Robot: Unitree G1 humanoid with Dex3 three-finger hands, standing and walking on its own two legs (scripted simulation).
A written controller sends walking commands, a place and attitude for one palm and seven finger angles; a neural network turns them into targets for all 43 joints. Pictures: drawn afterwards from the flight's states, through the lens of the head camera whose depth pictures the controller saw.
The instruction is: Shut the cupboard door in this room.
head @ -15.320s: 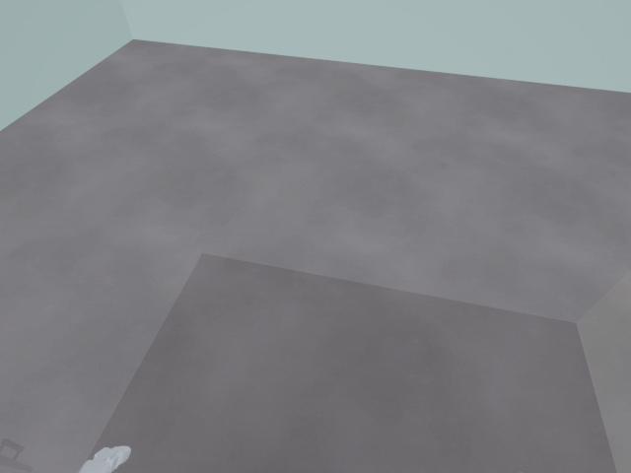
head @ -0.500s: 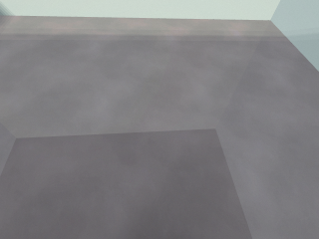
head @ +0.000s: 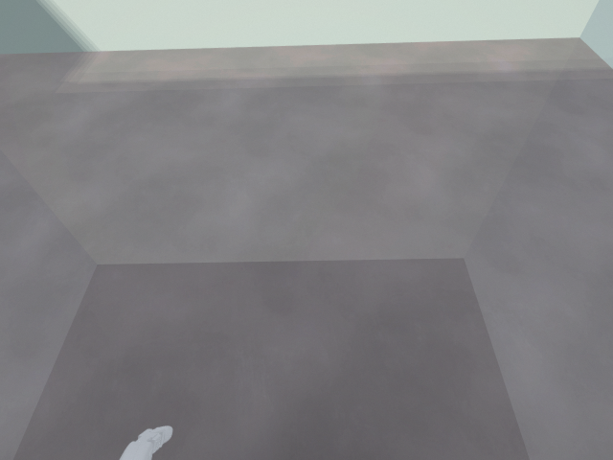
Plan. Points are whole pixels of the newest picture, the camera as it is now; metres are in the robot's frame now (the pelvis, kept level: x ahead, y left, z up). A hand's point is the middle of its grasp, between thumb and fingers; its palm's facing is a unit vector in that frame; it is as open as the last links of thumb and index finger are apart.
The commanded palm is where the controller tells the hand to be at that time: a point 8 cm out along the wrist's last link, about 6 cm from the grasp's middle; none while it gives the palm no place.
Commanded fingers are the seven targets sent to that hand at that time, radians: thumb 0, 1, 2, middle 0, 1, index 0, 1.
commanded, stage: turn or walk to find it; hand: left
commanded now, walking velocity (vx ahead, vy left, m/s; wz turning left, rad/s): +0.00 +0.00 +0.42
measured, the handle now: out of the picture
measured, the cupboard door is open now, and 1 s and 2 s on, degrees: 93 93 93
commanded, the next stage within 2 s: none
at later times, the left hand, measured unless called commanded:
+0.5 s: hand out of the picture -0.07 +0.19 -0.17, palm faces +0.31 -0.92 -0.25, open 7.4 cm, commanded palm none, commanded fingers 0.00 0.90 0.90 -0.20 -0.30 -0.20 -0.30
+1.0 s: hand out of the picture -0.03 +0.20 -0.14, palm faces +0.43 -0.85 -0.29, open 7.4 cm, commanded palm none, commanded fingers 0.00 0.90 0.90 -0.20 -0.30 -0.20 -0.30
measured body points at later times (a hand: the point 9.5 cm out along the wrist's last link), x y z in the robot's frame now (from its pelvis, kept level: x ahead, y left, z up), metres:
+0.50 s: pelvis -0.04 -0.01 +0.00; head +0.00 +0.00 +0.45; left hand -0.08 +0.24 -0.15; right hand +0.10 -0.24 -0.15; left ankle -0.10 +0.12 -0.72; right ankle +0.00 -0.11 -0.73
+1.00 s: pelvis -0.05 -0.03 +0.00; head +0.00 -0.05 +0.44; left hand -0.06 +0.24 -0.12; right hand +0.11 -0.23 -0.17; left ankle -0.10 +0.11 -0.72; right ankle +0.01 -0.11 -0.73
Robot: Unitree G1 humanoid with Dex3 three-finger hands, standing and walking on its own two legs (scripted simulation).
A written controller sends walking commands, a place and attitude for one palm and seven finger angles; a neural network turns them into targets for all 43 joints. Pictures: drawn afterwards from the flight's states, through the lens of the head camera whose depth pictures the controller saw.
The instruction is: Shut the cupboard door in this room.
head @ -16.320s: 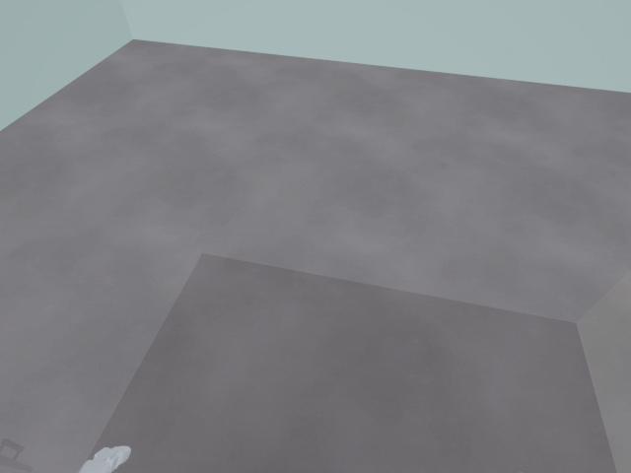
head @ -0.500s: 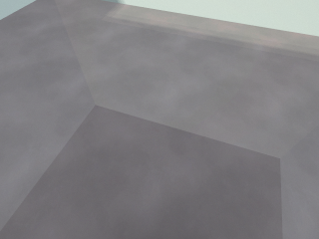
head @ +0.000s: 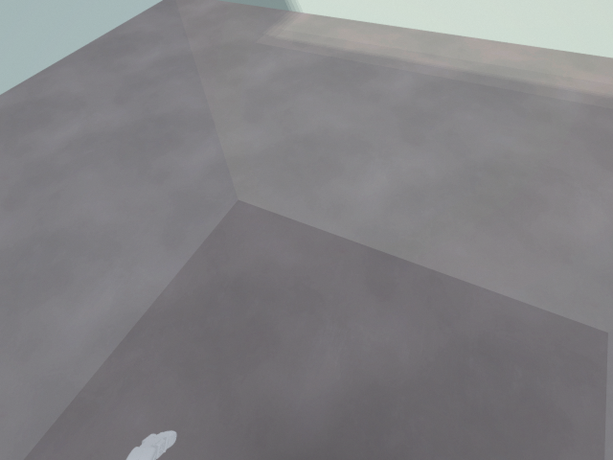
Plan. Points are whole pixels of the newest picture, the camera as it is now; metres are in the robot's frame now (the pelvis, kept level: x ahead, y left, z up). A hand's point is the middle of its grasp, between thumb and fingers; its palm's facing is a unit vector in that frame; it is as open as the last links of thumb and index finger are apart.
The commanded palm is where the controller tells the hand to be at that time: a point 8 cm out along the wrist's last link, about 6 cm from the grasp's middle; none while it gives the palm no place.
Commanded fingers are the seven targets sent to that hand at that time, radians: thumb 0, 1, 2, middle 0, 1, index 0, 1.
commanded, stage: turn or walk to find it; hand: left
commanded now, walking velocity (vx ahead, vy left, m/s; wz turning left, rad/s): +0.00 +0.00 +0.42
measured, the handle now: out of the picture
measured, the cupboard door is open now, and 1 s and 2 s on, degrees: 93 93 93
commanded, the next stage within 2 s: none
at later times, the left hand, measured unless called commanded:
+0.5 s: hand out of the picture -0.06 +0.22 -0.18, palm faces +0.31 -0.92 -0.24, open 7.4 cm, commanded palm none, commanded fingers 0.00 0.90 0.90 -0.20 -0.30 -0.20 -0.30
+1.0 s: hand out of the picture -0.02 +0.21 -0.14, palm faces +0.42 -0.87 -0.28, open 7.4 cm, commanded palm none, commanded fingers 0.00 0.90 0.90 -0.20 -0.30 -0.20 -0.30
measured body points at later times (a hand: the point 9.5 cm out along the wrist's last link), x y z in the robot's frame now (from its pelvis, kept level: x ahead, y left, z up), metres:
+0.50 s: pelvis -0.03 +0.02 +0.00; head +0.00 +0.04 +0.44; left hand -0.08 +0.27 -0.16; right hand +0.11 -0.21 -0.14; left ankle -0.07 +0.12 -0.73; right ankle +0.01 -0.10 -0.73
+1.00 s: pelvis -0.04 -0.01 +0.00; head +0.00 -0.03 +0.45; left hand -0.04 +0.26 -0.12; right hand +0.10 -0.22 -0.16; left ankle -0.08 +0.12 -0.72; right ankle +0.01 -0.11 -0.73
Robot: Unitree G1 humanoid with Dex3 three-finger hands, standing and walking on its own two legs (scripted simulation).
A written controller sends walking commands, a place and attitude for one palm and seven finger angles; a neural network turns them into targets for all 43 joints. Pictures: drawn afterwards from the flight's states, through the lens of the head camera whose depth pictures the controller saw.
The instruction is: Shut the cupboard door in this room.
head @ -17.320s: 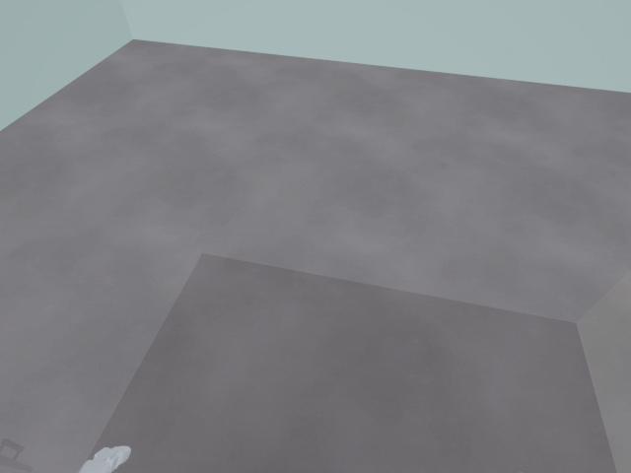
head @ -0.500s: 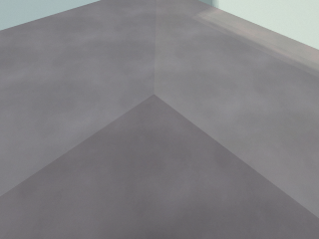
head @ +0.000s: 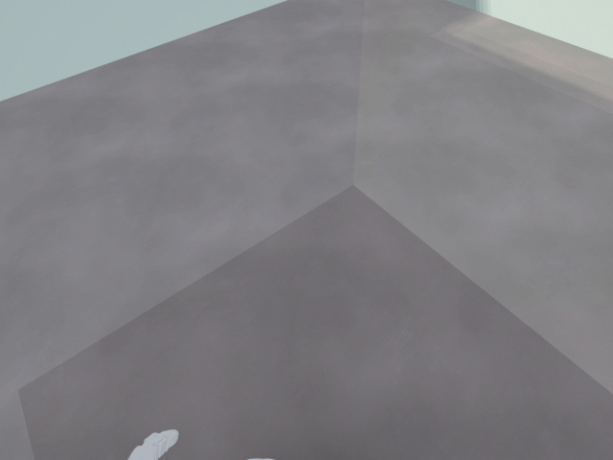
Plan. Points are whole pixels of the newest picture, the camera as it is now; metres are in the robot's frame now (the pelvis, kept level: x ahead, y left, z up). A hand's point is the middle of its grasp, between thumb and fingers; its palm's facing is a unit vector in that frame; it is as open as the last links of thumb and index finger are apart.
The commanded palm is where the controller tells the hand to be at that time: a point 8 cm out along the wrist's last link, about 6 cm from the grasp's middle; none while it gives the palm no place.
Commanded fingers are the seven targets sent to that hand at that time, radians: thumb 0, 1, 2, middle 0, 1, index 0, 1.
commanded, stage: turn or walk to find it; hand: left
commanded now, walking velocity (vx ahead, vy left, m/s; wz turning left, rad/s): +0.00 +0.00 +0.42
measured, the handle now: out of the picture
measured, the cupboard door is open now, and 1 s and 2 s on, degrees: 93 93 93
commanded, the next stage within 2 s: stand and wait in 2.00 s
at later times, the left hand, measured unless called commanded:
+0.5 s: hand out of the picture -0.06 +0.24 -0.18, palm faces +0.30 -0.92 -0.24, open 7.4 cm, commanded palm none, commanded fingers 0.00 0.90 0.90 -0.20 -0.30 -0.20 -0.30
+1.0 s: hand out of the picture -0.01 +0.20 -0.14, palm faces +0.42 -0.86 -0.29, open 7.4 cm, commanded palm none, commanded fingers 0.00 0.90 0.90 -0.20 -0.30 -0.20 -0.30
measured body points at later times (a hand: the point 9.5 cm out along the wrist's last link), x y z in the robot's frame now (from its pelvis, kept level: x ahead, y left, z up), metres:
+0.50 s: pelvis -0.02 +0.03 +0.00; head +0.00 +0.07 +0.44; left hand -0.07 +0.29 -0.16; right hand +0.13 -0.19 -0.13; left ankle -0.06 +0.13 -0.73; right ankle -0.01 -0.11 -0.70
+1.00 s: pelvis -0.03 -0.02 +0.00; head +0.01 -0.05 +0.45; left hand -0.03 +0.25 -0.11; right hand +0.10 -0.23 -0.17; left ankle -0.08 +0.12 -0.70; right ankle +0.01 -0.10 -0.73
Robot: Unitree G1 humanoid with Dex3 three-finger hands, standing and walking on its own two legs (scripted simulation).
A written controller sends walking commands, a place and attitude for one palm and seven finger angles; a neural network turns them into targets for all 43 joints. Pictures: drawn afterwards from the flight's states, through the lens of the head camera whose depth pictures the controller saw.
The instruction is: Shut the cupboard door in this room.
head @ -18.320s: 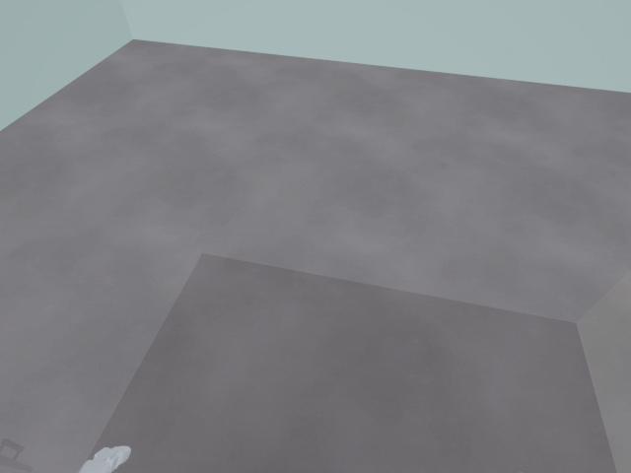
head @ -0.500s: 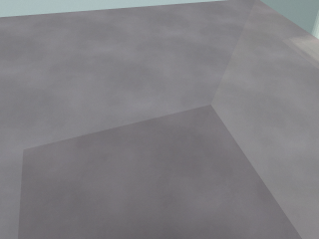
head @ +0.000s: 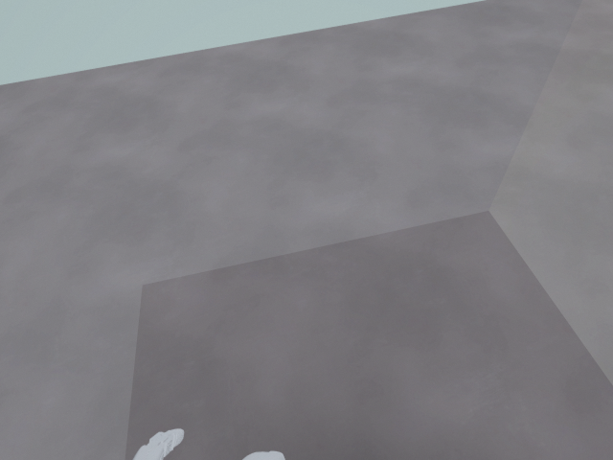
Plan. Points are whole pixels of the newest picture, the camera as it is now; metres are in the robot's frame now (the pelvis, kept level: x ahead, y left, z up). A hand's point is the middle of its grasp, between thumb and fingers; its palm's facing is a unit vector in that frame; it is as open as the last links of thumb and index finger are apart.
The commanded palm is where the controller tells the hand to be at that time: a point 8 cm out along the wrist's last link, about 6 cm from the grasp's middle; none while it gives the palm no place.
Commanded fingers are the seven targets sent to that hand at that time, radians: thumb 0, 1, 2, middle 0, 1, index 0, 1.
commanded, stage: turn or walk to find it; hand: left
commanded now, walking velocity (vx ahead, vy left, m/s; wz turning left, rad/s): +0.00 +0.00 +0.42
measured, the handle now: out of the picture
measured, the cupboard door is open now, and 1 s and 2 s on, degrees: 93 93 93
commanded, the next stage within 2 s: stand and wait in 1.00 s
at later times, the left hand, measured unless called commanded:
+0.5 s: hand out of the picture -0.08 +0.22 -0.18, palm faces +0.31 -0.92 -0.24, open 7.4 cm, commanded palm none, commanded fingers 0.00 0.90 0.90 -0.20 -0.30 -0.20 -0.30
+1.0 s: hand out of the picture -0.02 +0.24 -0.15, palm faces +0.40 -0.88 -0.26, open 7.4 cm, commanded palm none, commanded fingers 0.00 0.90 0.90 -0.20 -0.30 -0.20 -0.30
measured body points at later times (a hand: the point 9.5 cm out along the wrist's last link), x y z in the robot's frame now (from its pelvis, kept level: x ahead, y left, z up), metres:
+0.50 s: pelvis -0.04 +0.02 +0.00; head -0.01 +0.03 +0.44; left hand -0.10 +0.26 -0.16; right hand +0.13 -0.20 -0.14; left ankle -0.08 +0.12 -0.73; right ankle +0.01 -0.09 -0.73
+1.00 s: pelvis -0.06 +0.01 +0.01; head -0.02 +0.01 +0.45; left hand -0.05 +0.29 -0.13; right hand +0.06 -0.20 -0.15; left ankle -0.08 +0.12 -0.73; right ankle -0.01 -0.11 -0.71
